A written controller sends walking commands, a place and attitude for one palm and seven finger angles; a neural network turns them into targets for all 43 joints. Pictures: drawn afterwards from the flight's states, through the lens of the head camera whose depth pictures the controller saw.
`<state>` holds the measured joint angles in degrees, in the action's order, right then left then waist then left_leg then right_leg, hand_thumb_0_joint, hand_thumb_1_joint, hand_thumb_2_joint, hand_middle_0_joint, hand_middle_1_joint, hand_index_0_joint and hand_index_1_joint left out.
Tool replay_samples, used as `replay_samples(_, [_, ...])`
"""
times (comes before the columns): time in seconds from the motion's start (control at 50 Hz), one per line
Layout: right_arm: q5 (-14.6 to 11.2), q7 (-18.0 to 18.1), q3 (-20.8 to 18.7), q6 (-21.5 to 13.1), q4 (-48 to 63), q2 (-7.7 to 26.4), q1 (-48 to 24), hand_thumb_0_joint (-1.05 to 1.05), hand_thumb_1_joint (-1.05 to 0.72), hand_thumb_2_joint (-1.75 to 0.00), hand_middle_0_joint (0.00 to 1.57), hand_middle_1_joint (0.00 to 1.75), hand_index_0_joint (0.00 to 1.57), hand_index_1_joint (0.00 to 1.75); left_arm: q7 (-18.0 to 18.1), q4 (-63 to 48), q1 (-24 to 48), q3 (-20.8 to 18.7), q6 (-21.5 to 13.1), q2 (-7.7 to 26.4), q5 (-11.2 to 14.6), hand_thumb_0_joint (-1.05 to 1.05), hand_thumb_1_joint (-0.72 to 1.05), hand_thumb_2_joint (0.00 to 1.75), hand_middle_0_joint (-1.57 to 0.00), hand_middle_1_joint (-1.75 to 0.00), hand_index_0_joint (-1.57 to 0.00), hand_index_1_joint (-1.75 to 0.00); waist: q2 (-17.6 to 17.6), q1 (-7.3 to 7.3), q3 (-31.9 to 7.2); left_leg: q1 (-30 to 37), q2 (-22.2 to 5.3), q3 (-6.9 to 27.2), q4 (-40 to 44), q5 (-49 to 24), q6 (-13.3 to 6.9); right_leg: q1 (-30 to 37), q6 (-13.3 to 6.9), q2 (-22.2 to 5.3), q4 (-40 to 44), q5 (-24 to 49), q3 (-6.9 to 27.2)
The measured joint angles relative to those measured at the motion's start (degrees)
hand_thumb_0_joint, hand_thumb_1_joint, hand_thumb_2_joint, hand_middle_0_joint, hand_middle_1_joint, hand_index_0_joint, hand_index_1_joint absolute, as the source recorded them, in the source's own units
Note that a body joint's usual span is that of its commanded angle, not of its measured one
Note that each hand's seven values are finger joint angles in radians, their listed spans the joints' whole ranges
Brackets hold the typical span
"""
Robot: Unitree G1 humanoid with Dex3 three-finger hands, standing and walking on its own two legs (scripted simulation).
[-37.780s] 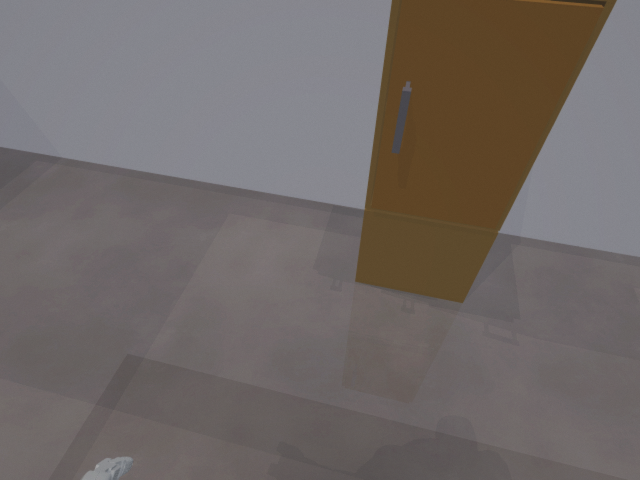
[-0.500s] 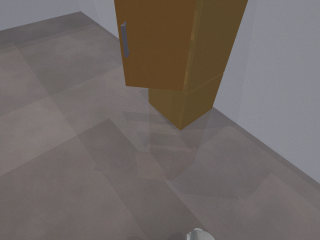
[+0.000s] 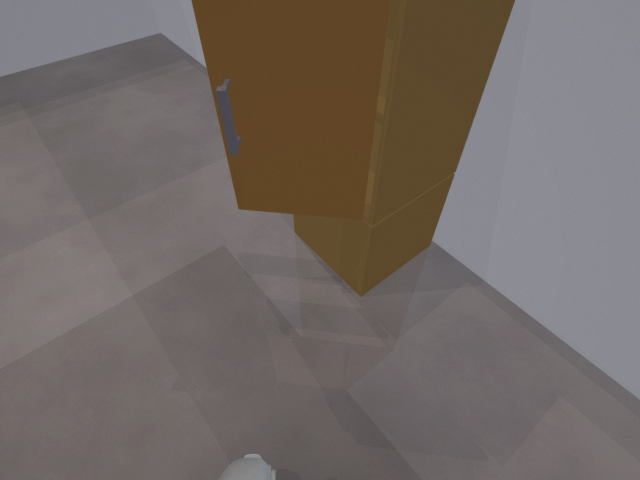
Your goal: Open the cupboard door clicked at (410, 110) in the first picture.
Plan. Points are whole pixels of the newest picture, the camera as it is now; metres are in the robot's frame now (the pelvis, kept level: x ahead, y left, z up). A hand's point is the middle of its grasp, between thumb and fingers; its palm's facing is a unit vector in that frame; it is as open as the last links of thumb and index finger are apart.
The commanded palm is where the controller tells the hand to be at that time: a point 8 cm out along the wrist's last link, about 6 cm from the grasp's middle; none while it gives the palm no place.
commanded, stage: take the last steps up to it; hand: left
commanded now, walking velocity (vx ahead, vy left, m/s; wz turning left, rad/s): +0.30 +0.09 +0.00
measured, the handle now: (230, 118) +0.84 +0.27 -0.03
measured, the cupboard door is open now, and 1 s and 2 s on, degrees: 44 44 44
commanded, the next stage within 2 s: come to a stop and stand still in 0.46 s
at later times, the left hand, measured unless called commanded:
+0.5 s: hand (172, 416) +0.23 +0.26 -0.18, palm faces +0.01 -0.98 -0.20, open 7.3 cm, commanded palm none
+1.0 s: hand (192, 366) +0.32 +0.25 -0.19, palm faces +0.01 -0.98 -0.20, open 7.3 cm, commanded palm none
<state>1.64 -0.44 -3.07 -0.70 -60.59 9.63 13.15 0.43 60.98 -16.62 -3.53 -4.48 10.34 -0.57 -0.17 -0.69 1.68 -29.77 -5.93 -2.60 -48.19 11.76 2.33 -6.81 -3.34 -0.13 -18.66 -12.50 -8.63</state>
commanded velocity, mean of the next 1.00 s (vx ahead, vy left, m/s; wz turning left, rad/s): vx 0.02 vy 0.03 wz -0.02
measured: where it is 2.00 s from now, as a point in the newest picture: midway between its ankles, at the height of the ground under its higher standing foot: outside the picture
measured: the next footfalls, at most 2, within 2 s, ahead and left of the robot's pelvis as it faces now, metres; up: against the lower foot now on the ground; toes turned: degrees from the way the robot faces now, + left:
left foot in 0.20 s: +0.20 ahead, +0.16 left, +0.00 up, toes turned +6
right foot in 0.62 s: +0.22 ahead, -0.05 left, +0.00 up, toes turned -4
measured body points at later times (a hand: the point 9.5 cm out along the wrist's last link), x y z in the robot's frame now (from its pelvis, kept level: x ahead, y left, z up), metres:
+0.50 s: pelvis +0.17 +0.07 -0.01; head +0.19 +0.07 +0.44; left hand +0.23 +0.31 -0.16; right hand +0.18 -0.17 -0.16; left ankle +0.16 +0.15 -0.75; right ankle +0.22 -0.06 -0.71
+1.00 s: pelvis +0.24 +0.07 -0.02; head +0.26 +0.08 +0.43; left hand +0.32 +0.30 -0.17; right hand +0.26 -0.16 -0.17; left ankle +0.25 +0.17 -0.75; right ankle +0.21 -0.05 -0.73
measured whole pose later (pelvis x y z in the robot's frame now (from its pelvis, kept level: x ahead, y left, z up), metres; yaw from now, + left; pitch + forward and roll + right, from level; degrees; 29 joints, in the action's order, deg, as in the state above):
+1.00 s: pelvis +0.24 +0.07 -0.02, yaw -3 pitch -1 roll +1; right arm 1.7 2.6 -1.6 1.3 -60.0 7.9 12.6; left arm 1.8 58.2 -8.5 -3.0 3.0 11.2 -0.2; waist 2.4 -0.3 3.4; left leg -15.2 -0.7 -5.8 -31.5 15.9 -1.7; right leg -18.3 -0.7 -2.0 -43.6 -26.9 -2.4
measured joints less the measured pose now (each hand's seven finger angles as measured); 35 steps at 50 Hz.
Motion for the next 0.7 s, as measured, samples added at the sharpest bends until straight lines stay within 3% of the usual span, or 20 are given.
replay_samples(0.12, [-0.12, -0.85, 0.06, -0.37, 2.24, 1.04, -5.72, 0.00, -0.92, -0.90, 0.20, 0.30, 0.20, 0.30, -0.41, 4.00, -6.23, 0.85, 0.51, -0.94, -0.52, -0.01, 0.92, 0.89, -0.20, -0.30, -0.20, -0.30, 0.67, -3.13, -0.46, 3.37, 1.91, -1.76, 10.59, 0.53, -0.35, 4.29, 2.63, -1.67, 0.04, -3.91, 0.85])
replay_samples(0.18, [-0.04, -0.87, 0.56, -1.46, 3.42, 1.07, -7.72, 0.00, -0.92, -0.90, 0.20, 0.30, 0.20, 0.30, -0.49, 5.43, -8.82, 0.94, 1.16, -1.38, -0.53, 0.00, 0.91, 0.89, -0.20, -0.30, -0.20, -0.30, 1.48, -3.96, -0.19, 8.14, 3.59, -3.41, 17.75, -0.20, -1.42, 4.87, 4.51, -3.31, -4.43, -8.35, 1.34])
replay_samples(0.22, [0.29, -0.32, 0.77, -2.96, 4.42, 1.00, -8.58, 0.00, -0.92, -0.90, 0.20, 0.30, 0.20, 0.30, -0.66, 6.06, -9.53, 1.15, 2.00, -1.75, -0.26, 0.00, 0.91, 0.89, -0.20, -0.30, -0.20, -0.30, 1.62, -3.49, 0.32, 9.13, 4.20, -3.74, 17.55, -2.22, -3.74, 0.76, 4.07, -4.34, -16.52, -13.39, 2.27])
replay_samples(0.28, [0.25, 0.69, 1.58, -3.59, 5.07, -0.21, -7.90, 0.00, -0.91, -0.90, 0.20, 0.30, 0.20, 0.30, -0.53, 5.76, -7.34, 1.29, 3.28, -1.49, -0.29, 0.01, 0.91, 0.89, -0.20, -0.30, -0.20, -0.30, 2.88, -3.26, 1.63, 10.80, 5.36, -5.15, 15.43, 1.49, -5.57, -9.25, 2.54, -4.52, -39.13, -15.68, 5.27])
replay_samples(0.34, [0.07, 1.41, 2.26, -3.48, 4.09, -1.34, -5.22, 0.00, -0.91, -0.90, 0.20, 0.30, 0.20, 0.30, -0.68, 3.91, -3.80, 0.99, 3.60, -1.26, -0.54, 0.01, 0.91, 0.89, -0.20, -0.30, -0.20, -0.30, 2.90, -2.66, 1.80, 14.27, 6.07, -5.69, 19.17, 1.46, -5.56, -16.93, 2.55, -4.87, -46.26, -11.61, 5.20])
replay_samples(0.42, [-0.42, 2.53, 1.12, -3.79, 2.44, -0.20, -1.47, -0.02, -0.96, -0.90, 0.20, 0.30, 0.21, 0.30, -0.76, 0.42, 0.95, 0.72, 3.47, -1.30, -0.60, 0.01, 0.91, 0.89, -0.20, -0.30, -0.20, -0.30, 2.31, -1.40, 1.56, 18.61, 6.96, -6.33, 24.46, 0.71, -6.13, -22.03, 2.98, -5.51, -40.96, -7.00, 5.13])
replay_samples(0.54, [0.18, 2.17, 1.37, -2.35, -1.27, 0.93, 4.13, -0.01, -0.94, -0.90, 0.20, 0.30, 0.20, 0.30, -0.57, -2.65, 6.68, 0.19, 3.71, 0.97, -0.61, 0.01, 0.93, 0.89, -0.20, -0.30, -0.20, -0.30, 1.50, 0.77, 1.30, 22.70, 7.04, -6.75, 26.06, 3.09, -5.29, -19.28, 2.85, -4.97, -24.65, -3.85, 4.29])
replay_samples(0.62, [-0.12, 2.04, 1.79, -1.26, -3.49, 0.53, 7.61, -0.01, -0.93, -0.90, 0.20, 0.30, 0.20, 0.30, -0.60, -3.90, 8.25, 0.44, 2.62, 1.85, -0.66, 0.01, 0.92, 0.89, -0.20, -0.30, -0.20, -0.30, 1.27, 1.69, 0.87, 22.52, 6.38, -6.92, 20.01, 8.60, -3.72, -12.45, 2.00, -3.63, -13.67, 0.76, 4.08])
replay_samples(0.7, [-1.05, 2.24, 2.02, 0.89, -4.61, 0.41, 6.99, 0.00, -0.92, -0.90, 0.20, 0.30, 0.20, 0.30, 0.42, -3.22, 9.52, 1.93, 1.99, 0.34, -0.26, 0.00, 0.92, 0.89, -0.20, -0.30, -0.20, -0.30, -1.26, 3.17, 1.83, 17.58, 4.89, -2.87, 8.96, 17.52, -1.42, -10.40, 1.22, -1.92, -13.76, -2.16, 2.18])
